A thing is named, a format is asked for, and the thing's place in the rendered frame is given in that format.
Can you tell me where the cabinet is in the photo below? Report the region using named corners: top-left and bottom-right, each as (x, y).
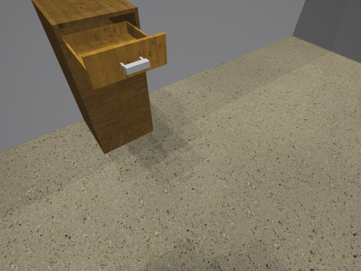
top-left (31, 0), bottom-right (153, 154)

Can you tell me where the drawer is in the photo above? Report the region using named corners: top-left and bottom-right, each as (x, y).
top-left (62, 21), bottom-right (167, 90)

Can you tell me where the handle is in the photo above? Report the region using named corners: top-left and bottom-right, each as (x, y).
top-left (120, 56), bottom-right (150, 75)

